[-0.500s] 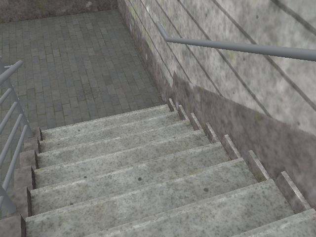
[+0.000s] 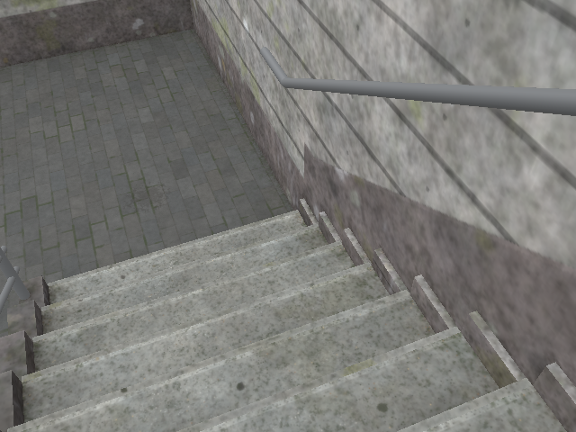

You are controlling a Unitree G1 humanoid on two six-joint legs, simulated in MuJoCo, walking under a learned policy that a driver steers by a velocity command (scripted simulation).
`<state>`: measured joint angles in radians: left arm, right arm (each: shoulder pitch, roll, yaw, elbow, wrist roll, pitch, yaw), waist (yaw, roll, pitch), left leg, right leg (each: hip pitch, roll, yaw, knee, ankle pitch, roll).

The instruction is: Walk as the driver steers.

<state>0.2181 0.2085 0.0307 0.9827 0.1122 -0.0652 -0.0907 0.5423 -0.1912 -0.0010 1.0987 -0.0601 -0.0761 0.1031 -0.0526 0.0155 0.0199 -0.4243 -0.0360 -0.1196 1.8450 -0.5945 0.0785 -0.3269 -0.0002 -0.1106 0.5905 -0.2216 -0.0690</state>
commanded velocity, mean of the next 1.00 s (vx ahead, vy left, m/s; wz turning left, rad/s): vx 0.46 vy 0.00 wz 0.53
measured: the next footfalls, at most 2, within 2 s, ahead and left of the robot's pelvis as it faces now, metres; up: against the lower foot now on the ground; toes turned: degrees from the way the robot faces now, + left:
left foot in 0.48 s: +0.32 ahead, +0.19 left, -0.16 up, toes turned +20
right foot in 0.86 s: +0.63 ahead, +0.05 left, -0.33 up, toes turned +25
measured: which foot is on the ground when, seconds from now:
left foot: up 0.00-0.46, down 0.48-0.88, up 0.90-1.00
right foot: down 0.00-0.48, up 0.50-0.84, down 0.86-1.00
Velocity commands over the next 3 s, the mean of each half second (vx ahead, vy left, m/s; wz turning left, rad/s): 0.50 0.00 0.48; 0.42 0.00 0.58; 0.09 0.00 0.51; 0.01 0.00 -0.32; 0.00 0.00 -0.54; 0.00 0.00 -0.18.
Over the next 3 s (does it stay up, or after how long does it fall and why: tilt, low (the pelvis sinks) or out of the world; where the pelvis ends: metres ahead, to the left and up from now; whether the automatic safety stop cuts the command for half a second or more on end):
stays up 0.56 0.16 -0.33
